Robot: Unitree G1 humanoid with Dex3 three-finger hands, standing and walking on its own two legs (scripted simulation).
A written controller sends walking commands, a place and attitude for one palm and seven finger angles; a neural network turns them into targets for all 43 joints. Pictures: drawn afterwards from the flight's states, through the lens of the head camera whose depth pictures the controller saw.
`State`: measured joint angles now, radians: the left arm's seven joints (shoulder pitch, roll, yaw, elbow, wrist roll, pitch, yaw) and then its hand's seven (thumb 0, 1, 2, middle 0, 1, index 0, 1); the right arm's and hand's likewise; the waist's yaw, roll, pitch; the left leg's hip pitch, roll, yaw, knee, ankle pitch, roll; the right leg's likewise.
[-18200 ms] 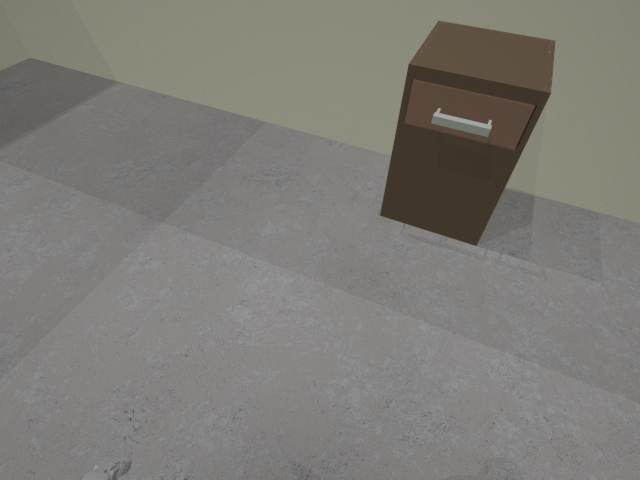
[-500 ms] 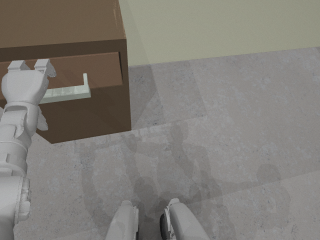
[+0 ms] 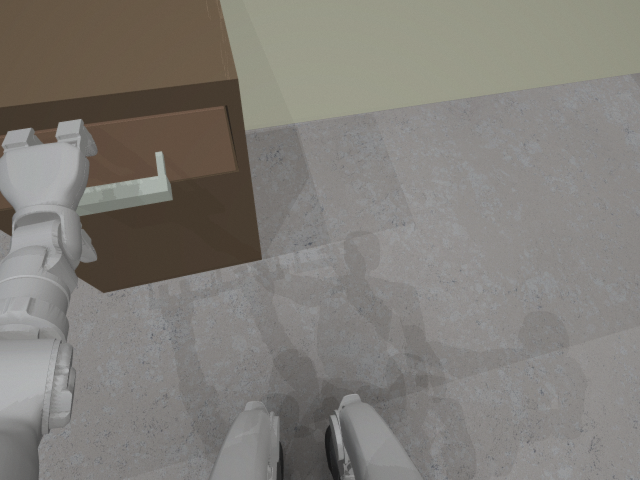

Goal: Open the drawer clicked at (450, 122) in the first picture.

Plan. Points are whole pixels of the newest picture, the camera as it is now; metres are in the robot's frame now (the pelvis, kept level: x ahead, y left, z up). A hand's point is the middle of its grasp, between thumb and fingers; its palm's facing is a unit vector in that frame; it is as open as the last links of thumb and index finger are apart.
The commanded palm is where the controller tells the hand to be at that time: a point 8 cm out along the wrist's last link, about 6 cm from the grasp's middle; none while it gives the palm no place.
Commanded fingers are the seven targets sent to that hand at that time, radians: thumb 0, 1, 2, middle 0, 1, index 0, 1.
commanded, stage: lower the fingers behind the handle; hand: left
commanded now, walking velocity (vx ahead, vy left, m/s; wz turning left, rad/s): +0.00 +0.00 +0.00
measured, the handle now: (101, 183) +0.53 +0.29 -0.09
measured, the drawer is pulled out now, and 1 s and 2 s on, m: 0.00 0.00 0.00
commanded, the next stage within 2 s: close the thumb around the handle in 1.66 s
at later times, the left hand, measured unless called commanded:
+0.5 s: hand (71, 222) +0.46 +0.31 -0.07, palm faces -0.04 -0.04 -1.00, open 13.8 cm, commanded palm +0.46 +0.28 -0.02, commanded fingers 0.00 -0.50 0.30 -0.30 -1.20 -0.30 -1.20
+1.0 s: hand (92, 230) +0.46 +0.30 -0.11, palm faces -0.05 -0.02 -1.00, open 13.9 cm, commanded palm +0.46 +0.27 -0.05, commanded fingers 0.00 -0.50 0.30 -0.30 -1.20 -0.30 -1.20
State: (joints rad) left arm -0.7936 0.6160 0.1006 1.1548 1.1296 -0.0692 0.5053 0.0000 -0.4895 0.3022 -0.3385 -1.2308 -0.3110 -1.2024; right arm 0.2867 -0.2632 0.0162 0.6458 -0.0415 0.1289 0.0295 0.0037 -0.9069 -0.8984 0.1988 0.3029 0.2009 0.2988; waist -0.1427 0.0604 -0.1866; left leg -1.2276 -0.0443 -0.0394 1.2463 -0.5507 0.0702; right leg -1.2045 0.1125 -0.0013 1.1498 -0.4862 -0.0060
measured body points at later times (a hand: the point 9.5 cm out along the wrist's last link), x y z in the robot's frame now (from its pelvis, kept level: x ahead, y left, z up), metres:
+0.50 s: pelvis -0.01 +0.00 -0.02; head +0.16 +0.04 +0.39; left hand +0.45 +0.31 -0.02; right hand +0.05 -0.28 -0.14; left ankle +0.00 +0.07 -0.63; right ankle +0.02 -0.12 -0.63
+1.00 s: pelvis -0.02 -0.01 -0.05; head +0.17 +0.03 +0.36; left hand +0.46 +0.30 -0.05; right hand +0.01 -0.28 -0.17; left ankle +0.00 +0.07 -0.63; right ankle +0.02 -0.12 -0.63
